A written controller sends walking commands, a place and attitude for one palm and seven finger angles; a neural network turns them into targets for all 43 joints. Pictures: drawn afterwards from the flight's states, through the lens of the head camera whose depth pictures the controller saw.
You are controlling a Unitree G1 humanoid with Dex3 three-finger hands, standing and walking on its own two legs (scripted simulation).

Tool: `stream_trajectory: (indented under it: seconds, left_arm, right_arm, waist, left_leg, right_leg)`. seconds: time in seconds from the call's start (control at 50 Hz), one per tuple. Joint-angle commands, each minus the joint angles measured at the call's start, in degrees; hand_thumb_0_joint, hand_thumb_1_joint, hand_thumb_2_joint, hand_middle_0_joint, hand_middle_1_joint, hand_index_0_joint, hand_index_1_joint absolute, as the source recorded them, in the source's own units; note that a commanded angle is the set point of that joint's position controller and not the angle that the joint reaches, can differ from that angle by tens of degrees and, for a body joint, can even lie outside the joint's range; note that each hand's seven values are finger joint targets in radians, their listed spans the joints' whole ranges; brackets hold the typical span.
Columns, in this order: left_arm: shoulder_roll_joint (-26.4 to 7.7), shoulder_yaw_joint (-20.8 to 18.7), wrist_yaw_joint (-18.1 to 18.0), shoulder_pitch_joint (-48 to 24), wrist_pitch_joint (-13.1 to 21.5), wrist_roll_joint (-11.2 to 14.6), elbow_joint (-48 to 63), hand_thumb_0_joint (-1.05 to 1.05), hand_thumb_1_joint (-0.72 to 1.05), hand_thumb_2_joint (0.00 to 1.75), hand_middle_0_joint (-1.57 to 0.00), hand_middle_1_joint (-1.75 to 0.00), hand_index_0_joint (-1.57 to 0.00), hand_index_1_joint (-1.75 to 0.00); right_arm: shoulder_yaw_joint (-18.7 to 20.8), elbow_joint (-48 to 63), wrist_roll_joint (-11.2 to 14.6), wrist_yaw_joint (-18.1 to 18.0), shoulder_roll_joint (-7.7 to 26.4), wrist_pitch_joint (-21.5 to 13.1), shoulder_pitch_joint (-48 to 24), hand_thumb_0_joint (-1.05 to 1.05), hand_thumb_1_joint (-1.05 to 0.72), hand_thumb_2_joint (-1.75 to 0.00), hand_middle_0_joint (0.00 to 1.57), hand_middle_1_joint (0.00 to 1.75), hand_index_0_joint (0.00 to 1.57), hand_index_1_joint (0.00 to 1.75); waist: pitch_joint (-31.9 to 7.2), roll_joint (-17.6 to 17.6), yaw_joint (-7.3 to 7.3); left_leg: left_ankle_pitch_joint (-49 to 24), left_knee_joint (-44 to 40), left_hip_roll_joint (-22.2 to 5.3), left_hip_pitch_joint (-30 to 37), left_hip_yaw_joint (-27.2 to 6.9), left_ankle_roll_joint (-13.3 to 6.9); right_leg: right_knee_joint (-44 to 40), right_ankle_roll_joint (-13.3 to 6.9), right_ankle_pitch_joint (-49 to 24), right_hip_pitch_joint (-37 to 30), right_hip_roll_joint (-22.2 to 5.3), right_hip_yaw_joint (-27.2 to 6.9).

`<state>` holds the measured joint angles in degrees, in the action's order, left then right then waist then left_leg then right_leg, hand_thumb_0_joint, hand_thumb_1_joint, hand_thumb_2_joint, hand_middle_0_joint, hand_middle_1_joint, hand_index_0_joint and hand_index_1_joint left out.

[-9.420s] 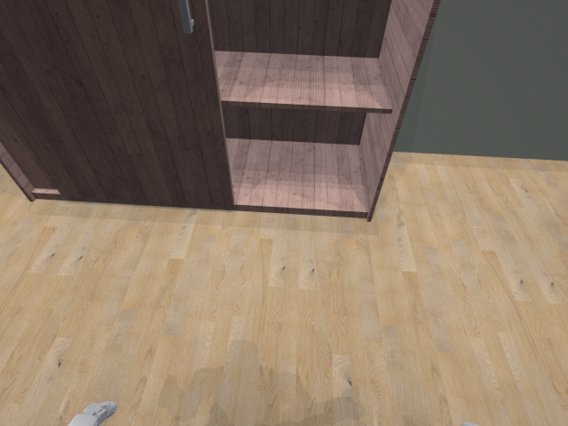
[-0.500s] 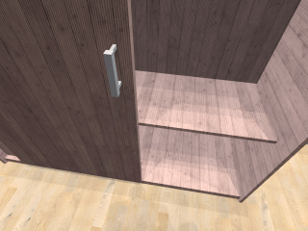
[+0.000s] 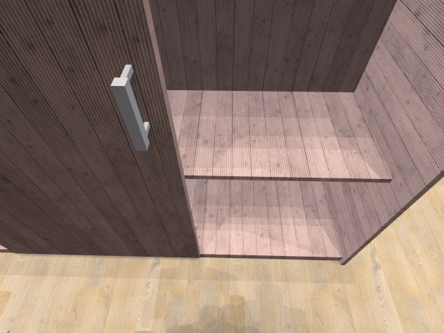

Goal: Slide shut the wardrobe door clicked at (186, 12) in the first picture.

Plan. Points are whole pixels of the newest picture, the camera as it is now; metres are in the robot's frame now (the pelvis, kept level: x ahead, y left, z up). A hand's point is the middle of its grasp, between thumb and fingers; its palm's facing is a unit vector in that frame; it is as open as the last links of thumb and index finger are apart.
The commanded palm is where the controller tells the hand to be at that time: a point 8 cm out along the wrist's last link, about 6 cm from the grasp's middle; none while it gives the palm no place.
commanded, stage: come to a stop and stand still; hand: left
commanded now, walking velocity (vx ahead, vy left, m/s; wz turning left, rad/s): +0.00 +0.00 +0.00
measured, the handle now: (135, 110) +0.45 +0.18 +0.15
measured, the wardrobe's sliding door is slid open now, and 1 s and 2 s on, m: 0.64 0.64 0.64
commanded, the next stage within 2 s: look again from close up in 1.80 s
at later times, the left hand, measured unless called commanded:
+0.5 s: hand out of the picture -0.02 +0.11 -0.16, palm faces +0.08 -0.97 -0.21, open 7.3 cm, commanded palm none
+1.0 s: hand out of the picture -0.02 +0.12 -0.17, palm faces +0.06 -0.97 -0.21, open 7.4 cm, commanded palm none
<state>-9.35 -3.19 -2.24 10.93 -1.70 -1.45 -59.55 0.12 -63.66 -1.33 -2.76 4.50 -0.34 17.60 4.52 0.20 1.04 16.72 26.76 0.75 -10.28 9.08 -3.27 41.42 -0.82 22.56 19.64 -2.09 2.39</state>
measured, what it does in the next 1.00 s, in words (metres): steps on the spot: right foot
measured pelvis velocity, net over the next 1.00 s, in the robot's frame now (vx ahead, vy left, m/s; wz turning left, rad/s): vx -0.01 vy -0.05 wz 0.02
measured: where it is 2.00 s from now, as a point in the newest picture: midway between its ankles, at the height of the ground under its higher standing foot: outside the picture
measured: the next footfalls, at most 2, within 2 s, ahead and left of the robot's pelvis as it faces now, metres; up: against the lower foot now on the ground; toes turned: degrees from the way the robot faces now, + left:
right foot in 0.06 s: +0.04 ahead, -0.11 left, +0.00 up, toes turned +5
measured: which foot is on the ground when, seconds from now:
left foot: down 0.00-1.00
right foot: up 0.00-0.04, down 0.06-1.00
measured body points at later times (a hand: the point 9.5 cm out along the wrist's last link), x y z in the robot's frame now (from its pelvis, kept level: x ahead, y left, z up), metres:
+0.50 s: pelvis -0.01 -0.06 +0.01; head -0.01 -0.08 +0.46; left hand -0.03 +0.16 -0.15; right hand -0.01 -0.27 -0.16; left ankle -0.02 +0.08 -0.74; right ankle +0.01 -0.12 -0.74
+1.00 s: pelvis -0.01 -0.05 +0.00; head -0.01 -0.07 +0.45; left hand -0.03 +0.17 -0.15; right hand -0.03 -0.27 -0.17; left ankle -0.03 +0.07 -0.73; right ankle +0.01 -0.12 -0.74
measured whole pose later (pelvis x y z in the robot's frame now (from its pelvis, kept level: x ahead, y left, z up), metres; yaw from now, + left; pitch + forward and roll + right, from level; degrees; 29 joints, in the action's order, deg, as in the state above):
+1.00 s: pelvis -0.01 -0.05 +0.00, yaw +1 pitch +0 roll -2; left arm -6.0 -0.9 -2.9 19.8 1.5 -1.3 -61.9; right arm 1.5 -60.9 -0.9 -1.7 9.0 0.2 20.9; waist -0.4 3.9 1.0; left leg 18.1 32.9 -3.0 -13.8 1.3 -0.5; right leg 25.8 -4.9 12.6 13.6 4.0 6.6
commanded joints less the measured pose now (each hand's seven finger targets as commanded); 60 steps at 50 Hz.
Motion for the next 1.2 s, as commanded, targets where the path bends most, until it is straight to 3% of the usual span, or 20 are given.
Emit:
stream_trajectory:
  seconds: [0.0,0.04,0.06,0.08,0.1,0.14,0.18,0.24,0.5,0.74,0.76,0.78,0.8,0.82,0.86,0.9,0.94,1.04,1.08,1.18]
  left_arm:
    - [-1.5,-0.1,0.0,8.4,1.3,0.0,0.9,0.0,0.9,0.9,-0.2,-0.3,-0.2,-0.3]
    - [-4.7,0.1,-0.5,9.3,2.5,0.0,0.1,0.0,0.9,0.9,-0.2,-0.3,-0.2,-0.3]
    - [-5.9,0.4,-0.5,8.6,2.8,0.2,0.0,0.0,0.9,0.9,-0.2,-0.3,-0.2,-0.3]
    - [-6.1,0.8,-0.4,7.7,2.8,0.4,-0.1,0.0,0.9,0.9,-0.2,-0.3,-0.2,-0.3]
    - [-5.7,0.7,-0.4,6.5,3.0,0.5,0.0,0.0,0.9,0.9,-0.2,-0.3,-0.2,-0.3]
    - [-4.5,1.3,-0.3,4.8,2.9,0.7,0.0,0.0,0.9,0.9,-0.2,-0.3,-0.2,-0.3]
    - [-3.6,1.4,-0.3,6.1,3.2,0.6,-0.5,0.0,0.9,0.9,-0.2,-0.3,-0.2,-0.3]
    - [-3.9,1.7,-0.2,6.8,3.2,0.7,-1.5,0.0,0.9,0.9,-0.2,-0.3,-0.2,-0.3]
    - [-4.2,2.0,0.0,10.5,3.5,0.7,-3.1,0.0,0.9,0.9,-0.2,-0.3,-0.2,-0.3]
    - [-1.5,2.1,-0.1,14.9,3.9,0.9,-5.2,0.0,0.9,0.9,-0.2,-0.3,-0.2,-0.3]
    - [-10.6,3.3,-0.7,11.7,5.0,0.9,-1.1,0.0,0.9,0.9,-0.2,-0.3,-0.2,-0.3]
    - [-6.1,1.4,-1.1,12.5,4.8,0.7,-1.4,0.0,0.9,0.9,-0.2,-0.3,-0.2,-0.3]
    - [-6.5,1.3,-1.1,12.7,5.1,0.5,-1.9,0.0,0.9,0.9,-0.2,-0.3,-0.2,-0.3]
    - [-6.1,1.8,-1.0,12.9,5.0,0.5,-1.6,0.0,0.9,0.9,-0.2,-0.3,-0.2,-0.3]
    - [-5.0,1.4,-1.0,12.2,4.7,0.1,-0.8,0.0,0.9,0.9,-0.2,-0.3,-0.2,-0.3]
    - [-4.5,0.9,-1.1,11.1,4.3,-0.1,0.3,0.0,0.9,0.9,-0.2,-0.3,-0.2,-0.3]
    - [-4.2,0.8,-1.3,10.0,4.2,0.0,1.2,0.0,0.9,0.9,-0.2,-0.3,-0.2,-0.3]
    - [-3.4,1.5,-1.1,10.4,4.6,0.8,1.0,0.0,0.9,0.9,-0.2,-0.3,-0.2,-0.3]
    - [-3.4,1.6,-1.0,11.1,4.4,0.9,0.6,0.0,0.9,0.9,-0.2,-0.3,-0.2,-0.3]
    - [-3.4,1.8,-0.8,9.3,3.7,0.8,1.2,0.0,0.9,0.9,-0.2,-0.3,-0.2,-0.3]
  right_arm:
    - [2.6,1.2,0.0,-0.2,9.3,-0.5,3.7,0.0,-0.9,-0.9,0.2,0.3,0.2,0.3]
    - [2.1,1.6,0.8,0.3,6.1,-0.6,5.0,0.0,-0.9,-0.9,0.2,0.3,0.2,0.3]
    - [1.7,1.5,0.9,0.5,4.7,-0.3,5.3,0.0,-0.9,-0.9,0.2,0.3,0.2,0.3]
    - [1.6,1.1,1.0,0.7,3.8,-0.1,5.6,0.0,-0.9,-0.9,0.2,0.3,0.2,0.3]
    - [1.4,0.4,0.8,0.6,4.0,0.2,5.9,0.0,-0.9,-0.9,0.2,0.3,0.2,0.3]
    - [1.2,-0.5,0.6,0.7,4.9,-0.1,5.4,0.0,-0.9,-0.9,0.2,0.3,0.2,0.3]
    - [0.9,-1.0,0.4,0.7,5.2,-0.7,4.7,0.0,-0.9,-0.9,0.2,0.3,0.2,0.3]
    - [0.5,-1.1,0.5,0.6,5.7,-0.8,4.1,0.0,-0.9,-0.9,0.2,0.3,0.2,0.3]
    - [-0.1,-1.2,0.5,1.1,6.4,0.5,5.7,0.0,-0.9,-0.9,0.2,0.3,0.2,0.3]
    - [-0.5,-2.1,0.5,0.6,4.4,-0.1,9.3,0.0,-0.9,-0.9,0.2,0.3,0.2,0.3]
    - [1.2,5.7,-0.1,1.0,11.4,0.7,0.8,0.0,-0.9,-0.9,0.2,0.3,0.2,0.3]
    - [1.8,5.4,0.1,0.4,6.7,0.1,6.8,0.0,-0.9,-0.9,0.2,0.3,0.2,0.3]
    - [2.1,3.9,0.1,0.3,6.9,-0.4,7.2,0.0,-0.9,-0.9,0.2,0.3,0.2,0.3]
    - [1.9,3.4,0.4,0.5,6.1,-0.4,8.8,0.0,-0.9,-0.9,0.2,0.3,0.2,0.3]
    - [2.0,4.1,0.3,0.9,6.1,0.1,9.6,0.0,-0.9,-0.9,0.2,0.3,0.2,0.3]
    - [2.6,4.6,0.2,0.9,7.7,0.0,8.5,0.0,-0.9,-0.9,0.2,0.3,0.2,0.3]
    - [2.1,4.2,0.3,0.9,6.5,-0.4,8.2,0.0,-0.9,-0.9,0.2,0.3,0.2,0.3]
    - [0.9,2.6,0.4,0.6,7.1,-2.1,7.7,0.0,-0.9,-0.9,0.2,0.3,0.2,0.3]
    - [0.6,2.8,0.6,0.5,7.3,-2.2,6.6,0.0,-0.9,-0.9,0.2,0.3,0.2,0.3]
    - [0.6,2.8,0.6,0.5,8.5,-1.9,5.1,0.0,-0.9,-0.9,0.2,0.3,0.2,0.3]
  waist:
    - [-4.6,3.7,-2.4]
    - [-7.8,-5.6,-1.43]
    - [-7.0,-8.2,-0.75]
    - [-6.8,-8.5,-0.29]
    - [-7.2,-11.2,0.24]
    - [-4.0,-6.9,-0.06]
    - [-2.4,-0.8,-0.87]
    - [-1.6,1.8,-1.16]
    - [1.6,-2.5,-0.64]
    - [1.0,-0.4,-1.02]
    - [11.2,1.8,1.51]
    - [1.5,3.6,0.94]
    - [-1.7,5.3,0.97]
    - [-5.1,1.9,0.94]
    - [-4.9,-7.9,0.8]
    - [-2.2,-9.8,0.6]
    - [-1.1,-5.9,0.89]
    - [0.0,3.6,-0.8]
    - [-1.2,2.1,-1.35]
    - [0.3,0.8,-1.43]
  left_leg:
    - [-32.7,-1.2,-14.3,0.6,-10.6,-3.3]
    - [-12.8,2.4,-7.9,-4.9,-6.7,1.6]
    - [-2.6,1.6,-5.2,-6.5,-5.5,3.1]
    - [0.1,0.8,-4.5,-4.2,-5.6,3.5]
    - [-1.2,-0.3,-4.9,-1.5,-5.7,3.7]
    - [-7.3,-3.7,-6.3,1.0,-6.3,3.4]
    - [-13.2,-5.6,-7.7,0.9,-7.1,2.9]
    - [-11.4,-7.4,-8.1,1.1,-7.3,2.9]
    - [-2.3,-7.0,-6.2,1.5,-6.1,3.1]
    - [-3.6,-7.6,-6.6,-0.6,-6.5,3.2]
    - [-8.0,-0.1,-1.9,-5.3,-10.5,2.6]
    - [-1.5,2.8,-5.1,-4.4,-8.5,3.0]
    - [-2.4,3.4,-4.4,-3.6,-8.5,2.8]
    - [-1.3,5.1,-3.8,-3.9,-8.4,2.8]
    - [2.2,8.6,-3.3,-7.0,-7.9,2.7]
    - [3.4,10.8,-4.0,-9.4,-8.7,2.5]
    - [1.3,5.7,-4.1,-6.9,-8.2,2.5]
    - [-10.5,-4.5,-6.8,-5.1,-12.4,1.3]
    - [-14.1,-4.6,-6.9,-5.3,-12.3,1.3]
    - [-10.4,-7.0,-7.3,-5.6,-13.1,1.0]
  right_leg:
    - [-13.0,0.1,-12.3,-7.3,-0.6,-0.3]
    - [-14.9,-2.7,-34.2,-14.4,-8.1,-9.8]
    - [-14.8,-5.0,-43.3,-14.6,-12.2,-11.0]
    - [-15.6,-6.0,-42.2,-12.6,-12.7,-10.1]
    - [-16.4,-5.6,-37.3,-10.5,-10.4,-9.8]
    - [-17.7,-4.0,-27.6,-6.5,-7.3,-7.0]
    - [-17.6,-2.5,-27.3,-7.6,-5.2,-5.6]
    - [-19.6,-2.3,-23.9,-8.6,-4.5,-5.8]
    - [-31.0,-1.0,-1.5,-4.5,-4.5,-9.0]
    - [-29.5,-1.6,-5.5,-6.9,-3.9,-7.8]
    - [-25.9,1.1,-16.5,-0.4,-2.5,-10.4]
    - [-27.5,1.5,-4.6,-3.7,-8.8,-13.1]
    - [-28.0,0.1,-5.6,-4.9,-8.7,-14.0]
    - [-28.6,-0.9,-2.8,-6.8,-9.3,-13.8]
    - [-30.5,-1.7,1.2,-7.4,-9.6,-14.7]
    - [-29.9,-4.1,2.3,-5.6,-9.9,-15.1]
    - [-27.4,-6.4,-0.6,-4.2,-9.0,-12.8]
    - [-19.1,-3.1,-17.3,-7.4,-3.6,-6.4]
    - [-17.5,-2.7,-22.7,-10.6,-3.9,-5.3]
    - [-17.7,-1.9,-17.9,-9.9,-3.5,-4.5]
